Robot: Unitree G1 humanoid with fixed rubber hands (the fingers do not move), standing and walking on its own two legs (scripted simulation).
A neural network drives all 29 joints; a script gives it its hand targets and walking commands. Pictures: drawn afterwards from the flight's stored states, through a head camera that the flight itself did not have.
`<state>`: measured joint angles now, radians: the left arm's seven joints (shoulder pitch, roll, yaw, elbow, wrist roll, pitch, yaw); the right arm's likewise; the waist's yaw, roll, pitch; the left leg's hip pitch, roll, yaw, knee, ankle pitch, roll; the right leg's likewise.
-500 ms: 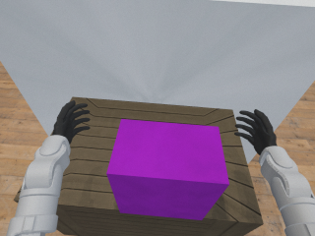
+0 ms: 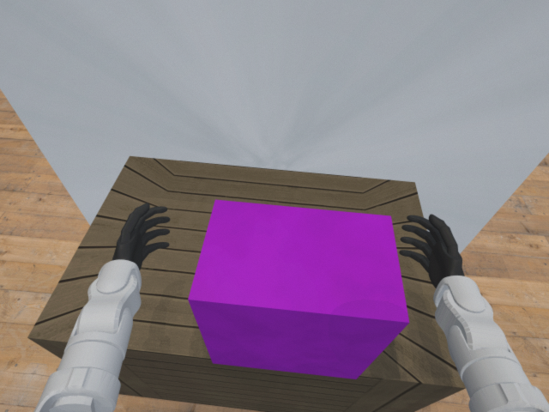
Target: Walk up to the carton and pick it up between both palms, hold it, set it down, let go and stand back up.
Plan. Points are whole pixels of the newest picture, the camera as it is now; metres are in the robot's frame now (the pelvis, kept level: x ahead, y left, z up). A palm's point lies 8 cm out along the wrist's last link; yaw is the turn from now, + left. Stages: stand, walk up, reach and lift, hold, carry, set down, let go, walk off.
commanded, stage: reach and lift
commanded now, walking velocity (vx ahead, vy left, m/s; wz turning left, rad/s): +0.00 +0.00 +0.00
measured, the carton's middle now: (292, 297) +0.34 -0.02 -0.08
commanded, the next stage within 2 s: none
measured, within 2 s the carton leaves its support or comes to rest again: neither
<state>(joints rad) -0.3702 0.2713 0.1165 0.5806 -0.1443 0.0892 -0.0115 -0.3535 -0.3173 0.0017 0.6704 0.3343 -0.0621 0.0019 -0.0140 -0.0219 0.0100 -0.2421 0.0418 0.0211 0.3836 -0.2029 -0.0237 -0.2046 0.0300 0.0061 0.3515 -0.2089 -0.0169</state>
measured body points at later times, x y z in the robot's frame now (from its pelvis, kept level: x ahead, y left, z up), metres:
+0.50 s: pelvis -0.03 +0.00 -0.04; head +0.04 +0.00 +0.40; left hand +0.36 +0.22 -0.04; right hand +0.36 -0.24 -0.04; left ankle -0.01 +0.13 -0.75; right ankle -0.02 -0.11 -0.75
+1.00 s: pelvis -0.04 +0.00 -0.05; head +0.04 +0.00 +0.39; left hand +0.36 +0.19 -0.05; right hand +0.36 -0.21 -0.05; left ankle -0.01 +0.13 -0.75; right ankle -0.02 -0.11 -0.75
